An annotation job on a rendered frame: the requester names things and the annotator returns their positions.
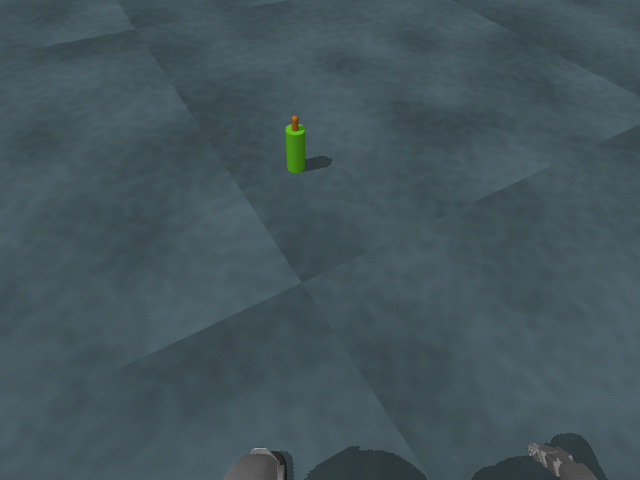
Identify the left robot foot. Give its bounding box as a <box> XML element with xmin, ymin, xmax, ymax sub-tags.
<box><xmin>271</xmin><ymin>451</ymin><xmax>287</xmax><ymax>480</ymax></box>

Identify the bottle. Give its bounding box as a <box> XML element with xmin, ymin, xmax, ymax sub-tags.
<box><xmin>285</xmin><ymin>116</ymin><xmax>305</xmax><ymax>173</ymax></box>

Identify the right robot hand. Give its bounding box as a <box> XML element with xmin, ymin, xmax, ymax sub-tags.
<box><xmin>527</xmin><ymin>443</ymin><xmax>598</xmax><ymax>480</ymax></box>

